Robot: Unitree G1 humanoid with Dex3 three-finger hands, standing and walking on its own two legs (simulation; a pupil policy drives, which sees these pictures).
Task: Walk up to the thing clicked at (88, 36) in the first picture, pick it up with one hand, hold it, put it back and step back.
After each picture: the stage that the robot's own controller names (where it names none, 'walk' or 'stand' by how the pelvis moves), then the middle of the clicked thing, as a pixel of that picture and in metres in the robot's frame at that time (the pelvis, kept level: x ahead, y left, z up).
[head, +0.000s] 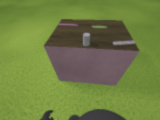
stand; (86, 39) +0.75 +0.09 +0.04
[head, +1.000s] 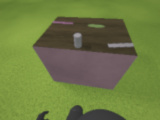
walk; (77, 40) +0.65 +0.18 +0.06
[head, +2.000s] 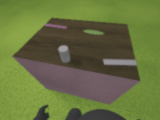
stand; (64, 54) +0.45 +0.22 +0.08
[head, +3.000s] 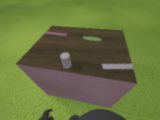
stand; (66, 60) +0.44 +0.22 +0.04
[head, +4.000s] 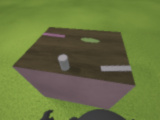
stand; (64, 62) +0.42 +0.23 +0.04
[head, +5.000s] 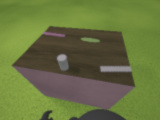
stand; (63, 62) +0.42 +0.24 +0.04
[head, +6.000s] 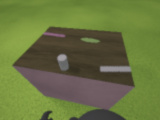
stand; (63, 62) +0.42 +0.24 +0.04
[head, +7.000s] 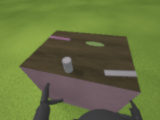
rise first; (67, 65) +0.41 +0.22 +0.04
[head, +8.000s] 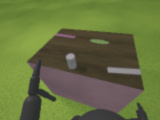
go down; (71, 61) +0.44 +0.21 +0.04
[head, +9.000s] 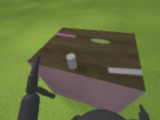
go down; (71, 61) +0.43 +0.21 +0.04
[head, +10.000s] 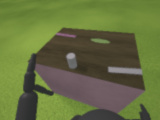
go down; (72, 61) +0.44 +0.21 +0.04
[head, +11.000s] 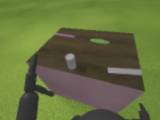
go down; (71, 61) +0.43 +0.22 +0.04
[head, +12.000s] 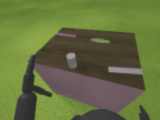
go down; (72, 61) +0.44 +0.21 +0.04
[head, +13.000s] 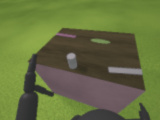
go down; (72, 61) +0.44 +0.21 +0.04
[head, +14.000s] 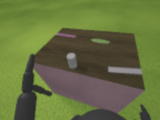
go down; (72, 61) +0.44 +0.22 +0.04
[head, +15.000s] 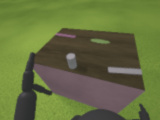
go down; (71, 61) +0.44 +0.21 +0.04
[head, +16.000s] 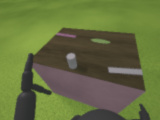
go down; (72, 61) +0.44 +0.21 +0.04
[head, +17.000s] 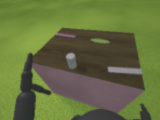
go down; (71, 61) +0.44 +0.22 +0.04
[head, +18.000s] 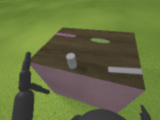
go down; (71, 61) +0.44 +0.22 +0.04
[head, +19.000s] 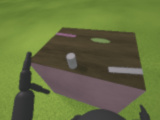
go down; (71, 61) +0.44 +0.21 +0.04
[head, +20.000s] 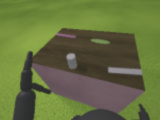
go down; (72, 61) +0.44 +0.21 +0.04
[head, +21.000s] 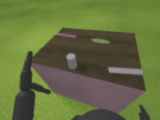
go down; (72, 61) +0.44 +0.21 +0.04
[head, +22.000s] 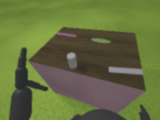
go down; (72, 60) +0.44 +0.21 +0.04
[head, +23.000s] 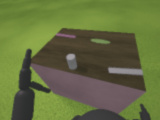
go down; (71, 61) +0.43 +0.21 +0.04
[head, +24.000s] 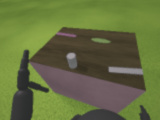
go down; (72, 60) +0.44 +0.21 +0.04
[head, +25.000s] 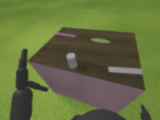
go down; (72, 60) +0.44 +0.22 +0.04
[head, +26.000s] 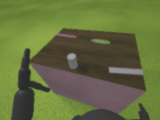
go down; (72, 61) +0.44 +0.21 +0.04
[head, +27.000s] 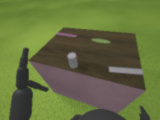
go down; (72, 60) +0.44 +0.21 +0.04
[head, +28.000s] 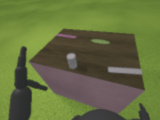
go down; (72, 61) +0.44 +0.22 +0.04
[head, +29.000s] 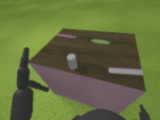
go down; (72, 61) +0.44 +0.21 +0.04
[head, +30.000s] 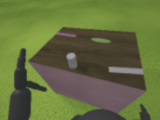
go down; (72, 61) +0.44 +0.21 +0.04
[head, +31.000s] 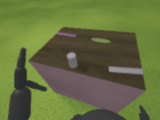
go down; (72, 60) +0.44 +0.21 +0.04
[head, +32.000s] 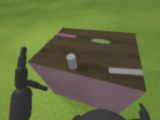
go down; (72, 61) +0.43 +0.21 +0.04
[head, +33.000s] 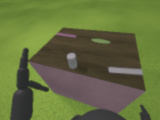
go down; (72, 61) +0.44 +0.21 +0.04
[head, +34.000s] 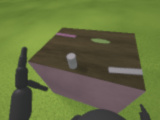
go down; (72, 61) +0.44 +0.21 +0.04
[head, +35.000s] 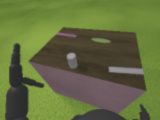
go down; (72, 61) +0.44 +0.21 +0.04
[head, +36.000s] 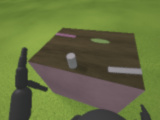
go down; (71, 61) +0.44 +0.22 +0.04
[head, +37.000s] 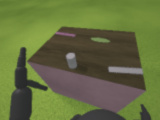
go down; (71, 60) +0.43 +0.21 +0.04
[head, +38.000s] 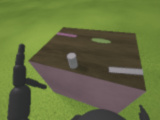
go down; (72, 60) +0.44 +0.21 +0.04
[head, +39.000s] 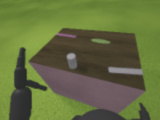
go down; (72, 61) +0.44 +0.21 +0.04
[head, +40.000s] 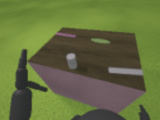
go down; (72, 61) +0.43 +0.21 +0.04
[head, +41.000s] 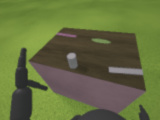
go down; (72, 61) +0.44 +0.21 +0.04
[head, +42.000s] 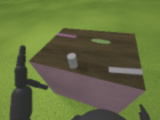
go down; (72, 61) +0.44 +0.21 +0.04
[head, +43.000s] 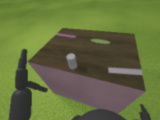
go down; (72, 61) +0.44 +0.21 +0.04
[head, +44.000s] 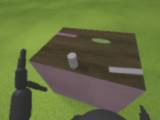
go down; (72, 60) +0.44 +0.21 +0.04
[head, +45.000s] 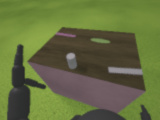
go down; (71, 61) +0.44 +0.21 +0.04
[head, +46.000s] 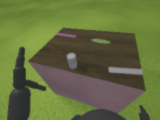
go down; (72, 61) +0.44 +0.21 +0.04
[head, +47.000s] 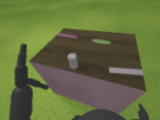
go down; (73, 61) +0.44 +0.21 +0.04
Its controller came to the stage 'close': no
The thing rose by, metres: 0.00
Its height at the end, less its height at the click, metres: +0.00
